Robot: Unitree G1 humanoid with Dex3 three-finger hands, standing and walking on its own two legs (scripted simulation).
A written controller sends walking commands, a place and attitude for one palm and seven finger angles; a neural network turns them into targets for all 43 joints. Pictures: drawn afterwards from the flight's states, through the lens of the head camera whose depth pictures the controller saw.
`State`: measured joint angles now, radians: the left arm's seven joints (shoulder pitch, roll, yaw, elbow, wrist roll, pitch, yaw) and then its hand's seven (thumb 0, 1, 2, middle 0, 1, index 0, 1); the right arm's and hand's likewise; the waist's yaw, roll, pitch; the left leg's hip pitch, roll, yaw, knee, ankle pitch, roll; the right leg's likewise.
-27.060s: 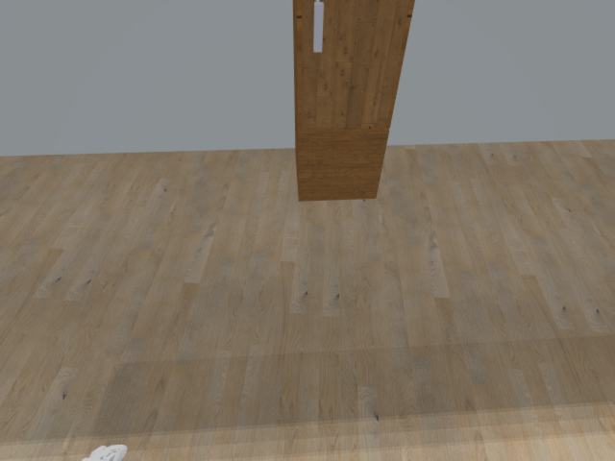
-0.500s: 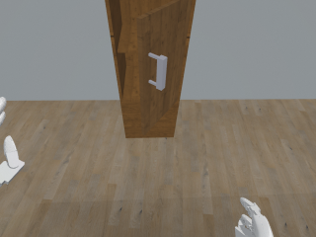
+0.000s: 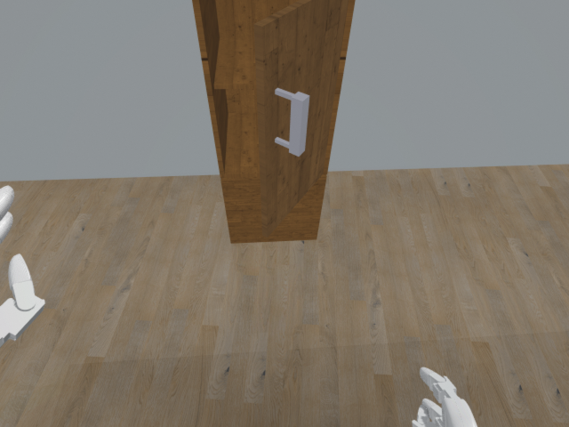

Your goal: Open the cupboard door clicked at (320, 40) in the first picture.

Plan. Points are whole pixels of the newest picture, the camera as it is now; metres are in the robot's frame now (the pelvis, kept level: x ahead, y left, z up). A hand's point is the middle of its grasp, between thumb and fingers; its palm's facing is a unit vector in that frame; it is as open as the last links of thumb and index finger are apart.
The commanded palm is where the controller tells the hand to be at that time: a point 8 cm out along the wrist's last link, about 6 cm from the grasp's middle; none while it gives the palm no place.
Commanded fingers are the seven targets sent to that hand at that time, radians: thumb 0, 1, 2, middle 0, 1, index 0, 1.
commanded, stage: let the arm hang, fingers relaxed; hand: left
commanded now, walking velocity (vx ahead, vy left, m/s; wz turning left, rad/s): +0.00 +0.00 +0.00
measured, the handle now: (289, 122) +0.69 +0.04 +0.04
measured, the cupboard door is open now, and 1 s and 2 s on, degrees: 52 52 52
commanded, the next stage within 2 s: look to check the result in 1.16 s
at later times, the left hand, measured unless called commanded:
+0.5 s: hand out of the picture -0.01 +0.16 -0.18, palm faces +0.02 -0.98 -0.20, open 7.0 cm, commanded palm none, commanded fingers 0.00 0.90 0.90 -0.20 -0.30 -0.20 -0.30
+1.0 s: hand out of the picture +0.02 +0.15 -0.17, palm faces +0.03 -0.97 -0.22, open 7.3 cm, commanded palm none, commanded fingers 0.00 0.90 0.90 -0.20 -0.30 -0.20 -0.30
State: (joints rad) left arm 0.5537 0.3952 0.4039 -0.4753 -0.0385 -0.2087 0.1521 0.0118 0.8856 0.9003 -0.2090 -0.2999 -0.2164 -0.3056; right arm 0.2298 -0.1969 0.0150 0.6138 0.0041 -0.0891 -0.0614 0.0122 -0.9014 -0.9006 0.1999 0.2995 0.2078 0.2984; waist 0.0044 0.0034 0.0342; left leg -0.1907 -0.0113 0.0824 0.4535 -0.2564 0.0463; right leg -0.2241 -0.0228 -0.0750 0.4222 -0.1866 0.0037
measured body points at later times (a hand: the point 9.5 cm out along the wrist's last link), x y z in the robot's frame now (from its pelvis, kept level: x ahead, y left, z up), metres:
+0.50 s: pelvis -0.02 -0.03 +0.00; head +0.01 -0.02 +0.45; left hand -0.01 +0.21 -0.16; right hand -0.02 -0.27 -0.15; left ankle -0.01 +0.08 -0.74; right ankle +0.02 -0.12 -0.74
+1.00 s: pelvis -0.01 -0.03 +0.00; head +0.00 -0.04 +0.45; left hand +0.02 +0.21 -0.15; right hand -0.02 -0.25 -0.16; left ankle -0.01 +0.08 -0.74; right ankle +0.02 -0.12 -0.74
